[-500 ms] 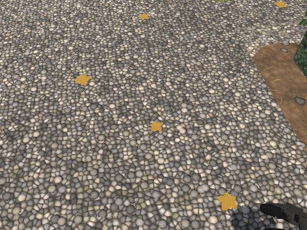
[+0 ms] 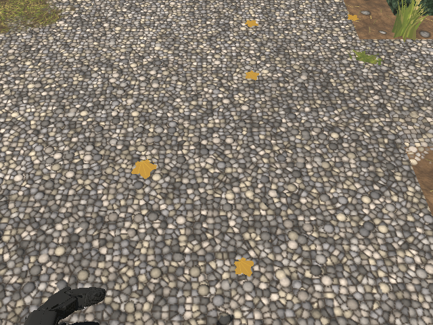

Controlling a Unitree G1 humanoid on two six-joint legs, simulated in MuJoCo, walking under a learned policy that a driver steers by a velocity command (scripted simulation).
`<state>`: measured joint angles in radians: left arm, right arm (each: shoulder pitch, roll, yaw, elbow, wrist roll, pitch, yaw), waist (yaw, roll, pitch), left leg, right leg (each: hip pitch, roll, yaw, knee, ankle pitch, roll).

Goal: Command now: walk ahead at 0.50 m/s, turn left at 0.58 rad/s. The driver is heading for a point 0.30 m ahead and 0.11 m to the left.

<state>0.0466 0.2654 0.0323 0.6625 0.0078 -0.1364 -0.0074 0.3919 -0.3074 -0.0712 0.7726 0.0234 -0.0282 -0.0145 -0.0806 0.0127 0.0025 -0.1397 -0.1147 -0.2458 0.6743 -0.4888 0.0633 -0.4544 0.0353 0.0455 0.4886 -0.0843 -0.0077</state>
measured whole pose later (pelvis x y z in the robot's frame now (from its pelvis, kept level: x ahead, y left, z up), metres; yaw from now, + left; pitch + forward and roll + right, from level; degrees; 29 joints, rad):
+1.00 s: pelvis +0.29 +0.04 +0.01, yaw +13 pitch -1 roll +0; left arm 0.23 0.23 0.02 0.90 0.01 -0.02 0.03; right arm 0.19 -0.23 -0.04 0.86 -0.01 0.00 -0.01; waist 0.00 0.00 0.02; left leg -0.29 -0.03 -0.01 0.51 -0.21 0.02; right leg -0.22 -0.03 0.01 0.54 -0.30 0.03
